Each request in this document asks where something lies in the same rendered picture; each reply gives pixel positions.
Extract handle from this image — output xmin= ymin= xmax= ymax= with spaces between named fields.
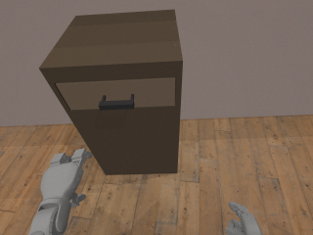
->
xmin=98 ymin=94 xmax=135 ymax=111

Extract robot left forearm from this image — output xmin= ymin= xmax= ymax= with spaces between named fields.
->
xmin=28 ymin=198 xmax=71 ymax=235

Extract robot left hand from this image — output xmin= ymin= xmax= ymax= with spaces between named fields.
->
xmin=40 ymin=148 xmax=93 ymax=208

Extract robot right hand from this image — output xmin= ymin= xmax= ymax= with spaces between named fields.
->
xmin=225 ymin=201 xmax=263 ymax=235

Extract cabinet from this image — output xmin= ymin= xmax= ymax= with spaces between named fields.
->
xmin=39 ymin=9 xmax=183 ymax=175

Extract drawer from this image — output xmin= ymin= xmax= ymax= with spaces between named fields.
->
xmin=56 ymin=77 xmax=175 ymax=111

